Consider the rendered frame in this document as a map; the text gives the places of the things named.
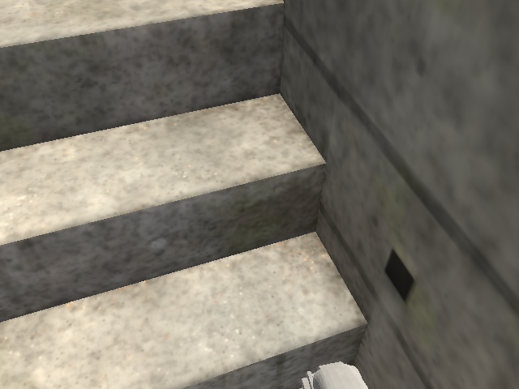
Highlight right robot thigh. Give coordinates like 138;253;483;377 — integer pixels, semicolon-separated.
301;361;368;389

